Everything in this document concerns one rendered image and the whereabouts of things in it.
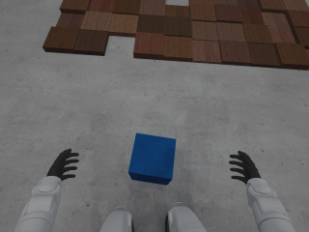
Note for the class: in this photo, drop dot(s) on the carton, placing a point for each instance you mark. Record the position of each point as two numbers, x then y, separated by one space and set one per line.
152 159

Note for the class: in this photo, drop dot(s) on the robot left forearm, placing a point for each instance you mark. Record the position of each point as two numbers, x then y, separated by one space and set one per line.
40 212

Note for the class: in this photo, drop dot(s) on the robot right forearm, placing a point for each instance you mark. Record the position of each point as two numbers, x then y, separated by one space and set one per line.
270 215

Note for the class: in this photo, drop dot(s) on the robot right shin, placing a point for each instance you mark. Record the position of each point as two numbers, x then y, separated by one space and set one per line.
178 204

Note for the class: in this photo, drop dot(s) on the left robot thigh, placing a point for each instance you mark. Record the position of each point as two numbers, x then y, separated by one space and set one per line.
118 221

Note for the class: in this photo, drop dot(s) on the right robot hand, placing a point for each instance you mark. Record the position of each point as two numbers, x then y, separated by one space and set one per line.
249 170

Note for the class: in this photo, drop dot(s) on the left robot hand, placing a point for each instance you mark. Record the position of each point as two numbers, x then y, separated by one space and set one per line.
58 168

